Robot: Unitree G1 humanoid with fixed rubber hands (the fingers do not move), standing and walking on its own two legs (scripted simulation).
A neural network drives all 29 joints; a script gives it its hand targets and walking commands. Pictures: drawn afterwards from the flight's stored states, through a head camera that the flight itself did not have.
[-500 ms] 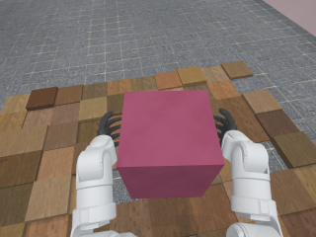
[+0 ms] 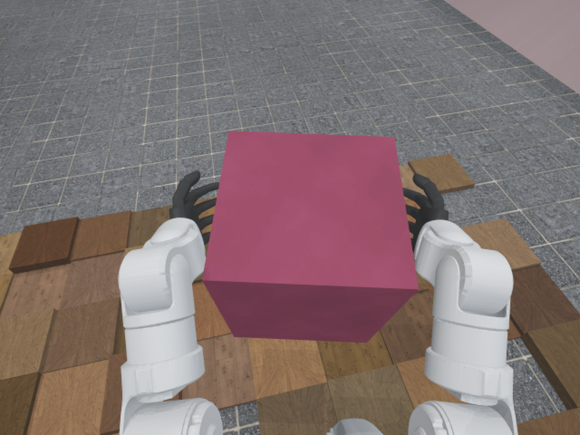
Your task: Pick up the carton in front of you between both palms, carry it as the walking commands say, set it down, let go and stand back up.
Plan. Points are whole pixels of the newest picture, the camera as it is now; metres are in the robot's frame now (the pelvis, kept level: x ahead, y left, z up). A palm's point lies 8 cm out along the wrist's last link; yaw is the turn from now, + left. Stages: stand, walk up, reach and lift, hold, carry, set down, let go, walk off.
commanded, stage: carry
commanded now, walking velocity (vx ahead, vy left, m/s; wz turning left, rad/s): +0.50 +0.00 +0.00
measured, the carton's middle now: (305, 248) +0.35 -0.03 +0.07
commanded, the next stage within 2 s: none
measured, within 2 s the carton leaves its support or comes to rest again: neither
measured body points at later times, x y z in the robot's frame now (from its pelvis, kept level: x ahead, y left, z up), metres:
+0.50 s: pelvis +0.31 -0.07 +0.03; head +0.29 -0.07 +0.48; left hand +0.57 +0.10 +0.13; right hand +0.59 -0.20 +0.13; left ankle +0.37 +0.08 -0.69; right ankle +0.24 -0.16 -0.72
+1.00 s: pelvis +0.62 -0.03 +0.02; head +0.61 -0.02 +0.46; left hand +0.86 +0.13 +0.10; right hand +0.86 -0.18 +0.10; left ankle +0.54 +0.07 -0.73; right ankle +0.78 -0.15 -0.69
